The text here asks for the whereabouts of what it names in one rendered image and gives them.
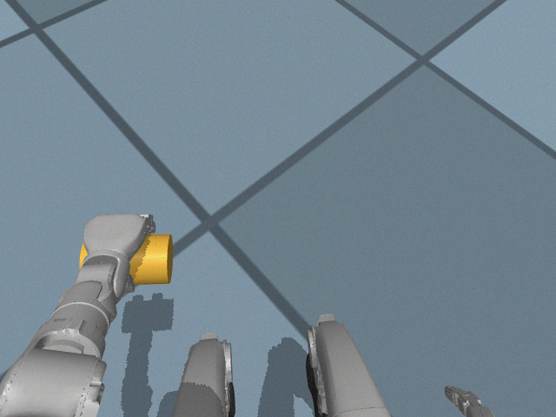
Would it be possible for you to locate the left robot hand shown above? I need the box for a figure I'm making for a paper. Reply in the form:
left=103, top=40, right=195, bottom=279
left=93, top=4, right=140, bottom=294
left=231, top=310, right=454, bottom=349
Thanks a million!
left=83, top=214, right=156, bottom=293

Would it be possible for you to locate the right robot foot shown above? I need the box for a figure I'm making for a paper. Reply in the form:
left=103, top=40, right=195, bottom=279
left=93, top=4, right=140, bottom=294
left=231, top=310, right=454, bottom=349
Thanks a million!
left=306, top=353, right=328, bottom=417

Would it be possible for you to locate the right robot hand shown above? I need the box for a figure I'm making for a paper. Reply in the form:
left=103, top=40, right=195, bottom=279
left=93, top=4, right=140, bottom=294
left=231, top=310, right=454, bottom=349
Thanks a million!
left=445, top=386, right=495, bottom=417

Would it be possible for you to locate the left robot arm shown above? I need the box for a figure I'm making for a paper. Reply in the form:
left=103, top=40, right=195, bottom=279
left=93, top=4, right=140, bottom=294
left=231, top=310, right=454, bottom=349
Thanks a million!
left=0, top=250, right=130, bottom=417

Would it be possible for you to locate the can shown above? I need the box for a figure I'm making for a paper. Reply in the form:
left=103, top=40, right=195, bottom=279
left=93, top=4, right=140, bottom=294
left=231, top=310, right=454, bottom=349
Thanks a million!
left=79, top=235, right=173, bottom=285

